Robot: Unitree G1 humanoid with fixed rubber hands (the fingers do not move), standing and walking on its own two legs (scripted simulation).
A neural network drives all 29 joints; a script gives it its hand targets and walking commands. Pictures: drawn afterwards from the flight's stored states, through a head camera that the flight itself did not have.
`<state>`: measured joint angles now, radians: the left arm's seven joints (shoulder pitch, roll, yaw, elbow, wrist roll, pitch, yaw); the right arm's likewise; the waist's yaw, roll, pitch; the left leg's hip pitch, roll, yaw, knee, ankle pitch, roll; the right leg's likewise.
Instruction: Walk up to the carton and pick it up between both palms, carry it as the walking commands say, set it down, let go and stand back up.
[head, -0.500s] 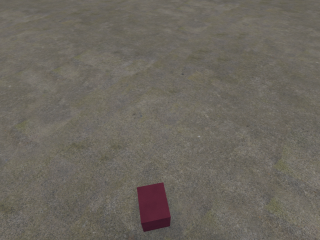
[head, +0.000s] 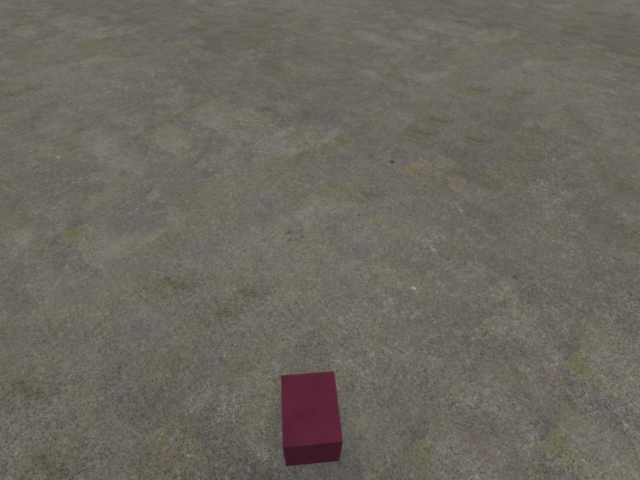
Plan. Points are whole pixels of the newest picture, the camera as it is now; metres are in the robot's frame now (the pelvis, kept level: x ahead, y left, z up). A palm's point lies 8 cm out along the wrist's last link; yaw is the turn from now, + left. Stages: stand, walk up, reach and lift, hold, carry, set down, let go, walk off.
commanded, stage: walk up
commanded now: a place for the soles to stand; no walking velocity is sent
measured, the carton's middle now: (310, 418) +0.44 +0.02 -0.68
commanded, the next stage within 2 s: reach and lift in 1.04 s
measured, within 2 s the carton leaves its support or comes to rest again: neither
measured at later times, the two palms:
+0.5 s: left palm out of the picture +0.00 +0.23 -0.13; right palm out of the picture +0.01 -0.27 -0.13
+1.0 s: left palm out of the picture -0.03 +0.23 -0.14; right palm out of the picture +0.05 -0.25 -0.13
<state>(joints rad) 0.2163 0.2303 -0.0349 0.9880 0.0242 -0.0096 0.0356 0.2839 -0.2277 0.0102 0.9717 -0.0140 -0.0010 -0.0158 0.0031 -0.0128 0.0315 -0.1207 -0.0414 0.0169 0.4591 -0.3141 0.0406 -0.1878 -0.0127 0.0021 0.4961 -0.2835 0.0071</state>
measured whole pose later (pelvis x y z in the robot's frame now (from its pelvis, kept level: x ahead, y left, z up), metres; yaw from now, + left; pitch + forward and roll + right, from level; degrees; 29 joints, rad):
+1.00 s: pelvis +0.00 -0.02 +0.00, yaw +12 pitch +0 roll -1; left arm 0.25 0.24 -0.04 1.03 0.02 0.02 0.02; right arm 0.34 -0.21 0.03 1.00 0.00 -0.03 -0.04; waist 0.01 0.00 0.03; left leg -0.22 -0.07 -0.20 0.56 -0.32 0.01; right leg -0.15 -0.04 -0.21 0.47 -0.31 -0.01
